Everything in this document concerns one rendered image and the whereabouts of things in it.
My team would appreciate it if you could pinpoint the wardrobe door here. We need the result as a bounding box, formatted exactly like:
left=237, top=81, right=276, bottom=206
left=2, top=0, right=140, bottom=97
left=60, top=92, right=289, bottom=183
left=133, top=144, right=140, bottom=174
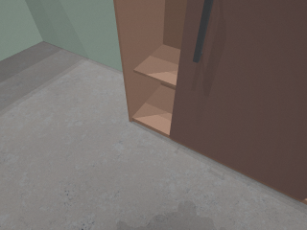
left=169, top=0, right=307, bottom=200

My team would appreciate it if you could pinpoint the handle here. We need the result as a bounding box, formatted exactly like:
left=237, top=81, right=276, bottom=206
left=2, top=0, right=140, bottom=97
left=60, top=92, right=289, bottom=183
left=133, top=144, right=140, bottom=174
left=193, top=0, right=214, bottom=63

